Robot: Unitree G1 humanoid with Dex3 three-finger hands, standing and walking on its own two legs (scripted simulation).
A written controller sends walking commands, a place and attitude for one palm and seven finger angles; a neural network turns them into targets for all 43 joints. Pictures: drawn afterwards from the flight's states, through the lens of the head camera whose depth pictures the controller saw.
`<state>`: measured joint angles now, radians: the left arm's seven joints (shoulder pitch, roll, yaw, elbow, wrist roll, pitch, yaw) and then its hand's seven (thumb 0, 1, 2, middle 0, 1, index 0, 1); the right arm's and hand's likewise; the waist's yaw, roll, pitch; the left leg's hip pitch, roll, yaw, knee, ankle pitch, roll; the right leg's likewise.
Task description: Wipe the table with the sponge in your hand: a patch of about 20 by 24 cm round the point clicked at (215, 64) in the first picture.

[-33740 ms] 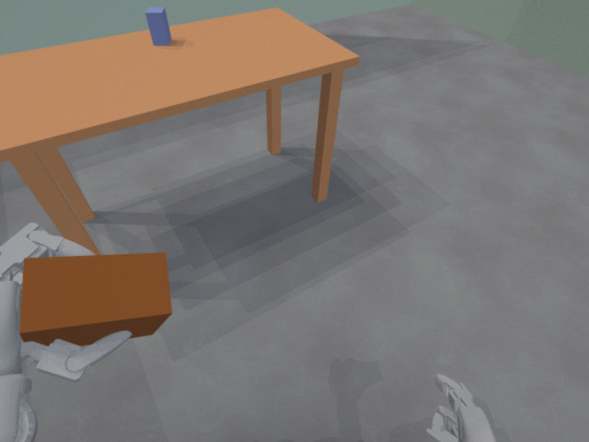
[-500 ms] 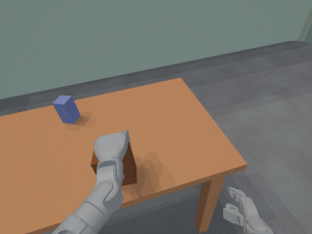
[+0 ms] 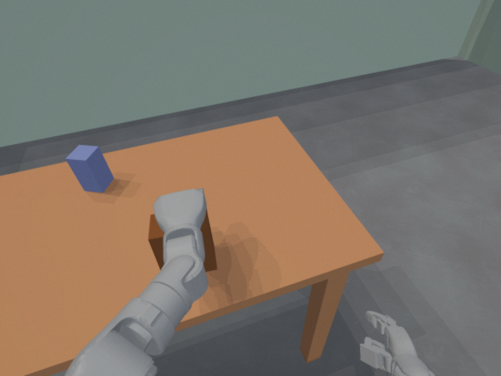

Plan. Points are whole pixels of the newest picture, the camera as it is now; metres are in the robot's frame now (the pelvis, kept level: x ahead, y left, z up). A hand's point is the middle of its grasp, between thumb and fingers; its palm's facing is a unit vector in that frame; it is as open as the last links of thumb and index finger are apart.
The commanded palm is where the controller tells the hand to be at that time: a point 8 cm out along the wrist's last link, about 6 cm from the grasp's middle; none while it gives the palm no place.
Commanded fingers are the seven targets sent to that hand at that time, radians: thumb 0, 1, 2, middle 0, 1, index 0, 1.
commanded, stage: wipe forward along the third lane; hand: left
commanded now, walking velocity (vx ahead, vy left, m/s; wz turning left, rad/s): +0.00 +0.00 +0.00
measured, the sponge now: (186, 249) +0.35 +0.17 -0.01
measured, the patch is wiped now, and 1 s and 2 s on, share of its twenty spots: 0.95 1.00 1.00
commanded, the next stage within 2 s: wipe back along the third lane in 1.22 s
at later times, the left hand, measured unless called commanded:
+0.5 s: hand (183, 209) +0.41 +0.18 +0.04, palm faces -0.06 -0.03 -1.00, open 10.4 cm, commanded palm +0.39 +0.18 +0.08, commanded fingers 0.00 0.10 1.30 -1.20 -1.60 -1.20 -1.60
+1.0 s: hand (180, 191) +0.46 +0.20 +0.04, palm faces -0.07 -0.02 -1.00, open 10.4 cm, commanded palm +0.44 +0.19 +0.08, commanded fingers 0.00 0.10 1.30 -1.20 -1.60 -1.20 -1.60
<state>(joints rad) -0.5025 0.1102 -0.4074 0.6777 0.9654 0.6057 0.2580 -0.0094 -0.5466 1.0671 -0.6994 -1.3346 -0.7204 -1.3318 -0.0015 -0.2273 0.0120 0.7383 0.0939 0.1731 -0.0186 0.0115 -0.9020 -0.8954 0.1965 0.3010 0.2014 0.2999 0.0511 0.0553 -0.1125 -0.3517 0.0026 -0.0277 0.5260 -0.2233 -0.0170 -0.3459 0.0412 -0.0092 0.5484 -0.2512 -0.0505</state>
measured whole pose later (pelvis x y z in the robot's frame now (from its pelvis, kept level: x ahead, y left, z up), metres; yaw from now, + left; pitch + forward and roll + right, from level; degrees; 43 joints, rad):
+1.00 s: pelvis +0.02 +0.02 +0.00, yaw -1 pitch +11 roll -1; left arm -0.85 0.20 -0.21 1.12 0.97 0.48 0.32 0.01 -0.56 1.07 -0.71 -1.33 -0.73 -1.33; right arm 0.15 -0.22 -0.01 0.79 0.06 0.14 -0.03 0.01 -0.90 -0.89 0.20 0.30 0.20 0.30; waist -0.05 0.04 -0.15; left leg -0.52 0.00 -0.01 0.58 -0.25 0.01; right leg -0.49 0.04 0.01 0.54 -0.25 -0.02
